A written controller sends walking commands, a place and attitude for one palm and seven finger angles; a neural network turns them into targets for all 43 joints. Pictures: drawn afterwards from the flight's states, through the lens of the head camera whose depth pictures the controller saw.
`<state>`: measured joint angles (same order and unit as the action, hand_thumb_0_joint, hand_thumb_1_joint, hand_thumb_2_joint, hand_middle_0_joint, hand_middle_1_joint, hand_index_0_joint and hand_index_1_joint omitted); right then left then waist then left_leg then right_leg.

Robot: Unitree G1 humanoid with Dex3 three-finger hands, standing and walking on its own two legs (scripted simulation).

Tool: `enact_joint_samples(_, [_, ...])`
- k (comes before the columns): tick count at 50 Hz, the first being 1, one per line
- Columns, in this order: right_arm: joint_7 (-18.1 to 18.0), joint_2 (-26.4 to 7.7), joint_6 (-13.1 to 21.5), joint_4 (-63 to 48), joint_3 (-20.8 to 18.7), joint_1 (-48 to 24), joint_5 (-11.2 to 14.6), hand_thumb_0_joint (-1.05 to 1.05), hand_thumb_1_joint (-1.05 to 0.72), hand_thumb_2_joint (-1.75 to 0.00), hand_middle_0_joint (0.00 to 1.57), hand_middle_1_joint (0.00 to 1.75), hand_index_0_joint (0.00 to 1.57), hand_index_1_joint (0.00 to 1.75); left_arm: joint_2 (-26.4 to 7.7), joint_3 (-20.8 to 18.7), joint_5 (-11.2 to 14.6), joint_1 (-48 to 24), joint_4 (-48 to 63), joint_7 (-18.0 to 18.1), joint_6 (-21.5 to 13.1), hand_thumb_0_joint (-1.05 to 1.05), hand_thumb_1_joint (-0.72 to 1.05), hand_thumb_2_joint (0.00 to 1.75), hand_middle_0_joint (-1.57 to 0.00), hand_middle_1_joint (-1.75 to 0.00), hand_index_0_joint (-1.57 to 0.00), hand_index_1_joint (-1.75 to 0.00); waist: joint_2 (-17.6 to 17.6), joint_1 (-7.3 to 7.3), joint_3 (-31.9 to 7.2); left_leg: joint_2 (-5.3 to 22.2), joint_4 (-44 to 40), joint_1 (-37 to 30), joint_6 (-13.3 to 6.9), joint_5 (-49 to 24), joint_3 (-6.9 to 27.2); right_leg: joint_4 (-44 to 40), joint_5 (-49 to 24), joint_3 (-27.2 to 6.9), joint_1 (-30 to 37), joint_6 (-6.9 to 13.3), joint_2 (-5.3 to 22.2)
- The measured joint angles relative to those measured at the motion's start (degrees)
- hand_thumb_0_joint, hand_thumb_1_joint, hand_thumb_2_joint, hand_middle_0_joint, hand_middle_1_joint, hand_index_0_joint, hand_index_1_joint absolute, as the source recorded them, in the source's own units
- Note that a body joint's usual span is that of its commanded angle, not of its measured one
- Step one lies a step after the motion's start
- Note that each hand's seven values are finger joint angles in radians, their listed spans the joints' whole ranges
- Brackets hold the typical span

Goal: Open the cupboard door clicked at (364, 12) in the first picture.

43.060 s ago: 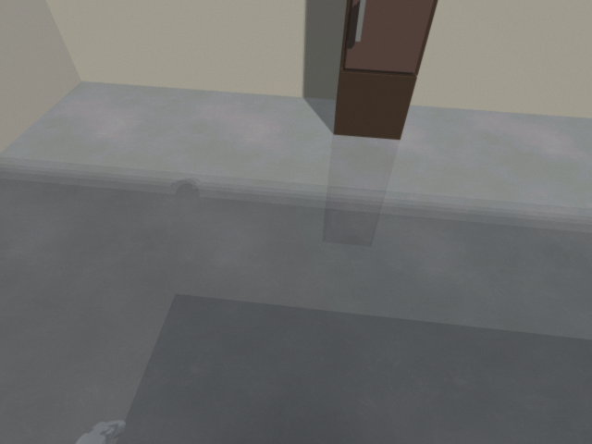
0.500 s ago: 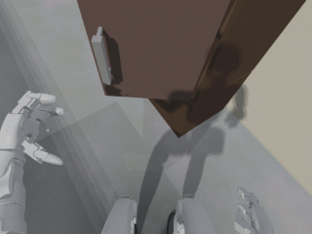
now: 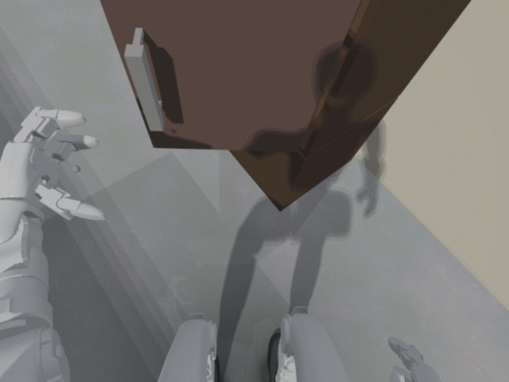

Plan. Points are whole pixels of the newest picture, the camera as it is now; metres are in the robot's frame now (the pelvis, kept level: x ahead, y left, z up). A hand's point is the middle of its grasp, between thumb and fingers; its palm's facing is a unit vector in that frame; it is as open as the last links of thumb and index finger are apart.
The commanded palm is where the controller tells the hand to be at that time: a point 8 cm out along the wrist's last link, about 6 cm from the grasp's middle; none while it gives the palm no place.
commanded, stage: move the hooked fingers beside the handle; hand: left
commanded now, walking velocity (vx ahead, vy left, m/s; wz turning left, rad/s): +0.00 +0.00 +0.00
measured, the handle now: (148, 84) +0.58 +0.19 +0.02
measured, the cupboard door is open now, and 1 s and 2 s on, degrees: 54 54 54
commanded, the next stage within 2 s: slide the fingers in behind the handle in 1.58 s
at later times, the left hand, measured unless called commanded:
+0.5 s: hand (94, 135) +0.47 +0.25 +0.02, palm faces +0.02 -1.00 -0.02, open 14.0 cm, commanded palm +0.46 +0.29 +0.02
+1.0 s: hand (112, 112) +0.52 +0.24 +0.01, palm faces +0.00 -1.00 -0.04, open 14.0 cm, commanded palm +0.51 +0.27 +0.02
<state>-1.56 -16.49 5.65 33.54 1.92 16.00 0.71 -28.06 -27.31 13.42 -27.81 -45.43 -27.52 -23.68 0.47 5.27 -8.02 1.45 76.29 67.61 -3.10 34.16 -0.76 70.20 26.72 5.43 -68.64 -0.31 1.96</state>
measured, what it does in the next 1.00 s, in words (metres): stands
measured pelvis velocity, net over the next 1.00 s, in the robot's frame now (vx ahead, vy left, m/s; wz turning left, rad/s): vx -0.01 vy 0.00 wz -0.04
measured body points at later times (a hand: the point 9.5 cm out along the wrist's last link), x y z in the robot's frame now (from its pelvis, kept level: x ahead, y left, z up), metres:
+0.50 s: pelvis -0.01 -0.01 -0.01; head +0.16 +0.03 +0.40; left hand +0.46 +0.31 +0.03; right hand +0.05 -0.28 -0.11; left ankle +0.01 +0.08 -0.61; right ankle +0.06 -0.13 -0.61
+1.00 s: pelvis -0.01 +0.00 -0.02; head +0.19 +0.03 +0.38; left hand +0.52 +0.29 +0.02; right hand +0.00 -0.27 -0.12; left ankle +0.01 +0.08 -0.61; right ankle +0.06 -0.13 -0.61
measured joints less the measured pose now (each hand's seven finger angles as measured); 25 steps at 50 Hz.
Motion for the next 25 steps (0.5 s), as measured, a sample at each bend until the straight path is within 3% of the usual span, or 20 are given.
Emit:
enact_joint_samples(10, [0.54, 0.3, -2.67, 0.35, 0.56, 0.28, -0.34, 0.01, -0.9, -0.89, 0.2, 0.3, 0.21, 0.3, -1.64, -0.2, -2.23, -6.59, -7.07, 1.35, 0.01, -0.01, -0.5, 0.3, -0.3, -1.2, -0.3, -1.2, 0.17, 1.14, -0.1, 0.07, 0.28, 1.2, -0.15, -0.07, -0.07, 0.2, -0.17, -0.09, -1.23, -0.06, -0.08])
enact_joint_samples(17, [1.02, 0.35, -4.06, 0.86, 0.49, 0.84, -0.77, 0.01, -0.9, -0.89, 0.2, 0.3, 0.21, 0.3, -2.62, -0.45, -3.14, -9.61, -8.83, 1.89, -2.26, -0.01, -0.5, 0.3, -0.3, -1.2, -0.3, -1.2, 0.29, 1.63, 0.24, 0.3, 0.98, 2.25, 0.1, -0.05, 0.22, 0.69, -0.24, 0.18, -2.16, 0.15, -0.29])
enact_joint_samples(25, [0.66, -0.17, -5.2, 0.76, 1.54, 0.87, -1.06, 0.01, -0.9, -0.89, 0.2, 0.3, 0.21, 0.3, -6.9, -1.41, -5.42, -17.0, -17.17, 2.05, -1.37, -0.01, -0.5, 0.3, -0.3, -1.2, -0.3, -1.2, 0.22, 3.52, 0.76, 0.43, 2.72, 5.14, 0.22, -0.09, 0.88, 2.12, -0.28, 0.8, -4.75, 0.52, -0.33])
